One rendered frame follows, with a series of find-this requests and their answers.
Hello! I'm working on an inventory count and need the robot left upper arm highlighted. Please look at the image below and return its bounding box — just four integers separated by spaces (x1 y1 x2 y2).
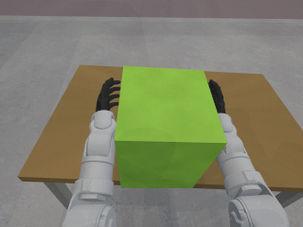
63 203 116 227

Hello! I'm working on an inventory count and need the table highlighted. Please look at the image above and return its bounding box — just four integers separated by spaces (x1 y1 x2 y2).
17 64 303 209

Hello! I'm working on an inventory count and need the carton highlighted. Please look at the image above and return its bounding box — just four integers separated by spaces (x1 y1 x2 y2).
115 66 227 188

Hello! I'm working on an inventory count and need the robot right upper arm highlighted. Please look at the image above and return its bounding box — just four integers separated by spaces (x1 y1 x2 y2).
228 195 289 227

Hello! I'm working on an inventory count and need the right robot forearm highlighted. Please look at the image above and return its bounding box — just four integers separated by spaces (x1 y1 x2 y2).
216 113 290 227

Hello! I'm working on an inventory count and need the left robot forearm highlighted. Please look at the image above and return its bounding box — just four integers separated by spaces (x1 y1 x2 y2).
62 110 116 227

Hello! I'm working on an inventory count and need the right robot hand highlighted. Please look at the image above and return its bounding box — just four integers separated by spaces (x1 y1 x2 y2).
208 79 226 114

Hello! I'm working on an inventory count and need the left robot hand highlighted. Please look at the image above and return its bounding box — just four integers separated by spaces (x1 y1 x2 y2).
96 78 121 112

